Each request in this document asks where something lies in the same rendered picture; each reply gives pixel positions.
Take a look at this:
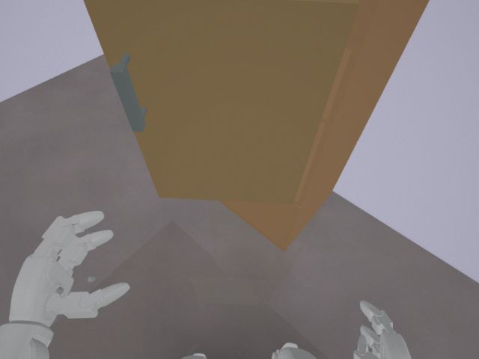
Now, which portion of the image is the robot right shin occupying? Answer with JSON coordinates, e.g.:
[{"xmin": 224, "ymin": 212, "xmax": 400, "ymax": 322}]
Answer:
[{"xmin": 282, "ymin": 343, "xmax": 298, "ymax": 349}]

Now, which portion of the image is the cupboard door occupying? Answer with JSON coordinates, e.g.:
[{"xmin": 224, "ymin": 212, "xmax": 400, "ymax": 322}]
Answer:
[{"xmin": 83, "ymin": 0, "xmax": 360, "ymax": 204}]

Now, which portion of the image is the robot left hand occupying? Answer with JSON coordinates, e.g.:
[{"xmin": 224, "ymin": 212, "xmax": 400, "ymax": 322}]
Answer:
[{"xmin": 9, "ymin": 211, "xmax": 130, "ymax": 327}]

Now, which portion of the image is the handle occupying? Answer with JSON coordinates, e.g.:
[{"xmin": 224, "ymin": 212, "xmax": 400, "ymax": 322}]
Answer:
[{"xmin": 110, "ymin": 53, "xmax": 147, "ymax": 132}]

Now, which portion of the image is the robot right hand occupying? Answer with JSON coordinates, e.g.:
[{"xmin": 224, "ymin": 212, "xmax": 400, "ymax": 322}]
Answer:
[{"xmin": 353, "ymin": 300, "xmax": 411, "ymax": 359}]

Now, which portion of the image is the robot left forearm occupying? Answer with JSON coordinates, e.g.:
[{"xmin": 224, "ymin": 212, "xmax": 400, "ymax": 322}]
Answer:
[{"xmin": 0, "ymin": 321, "xmax": 54, "ymax": 359}]

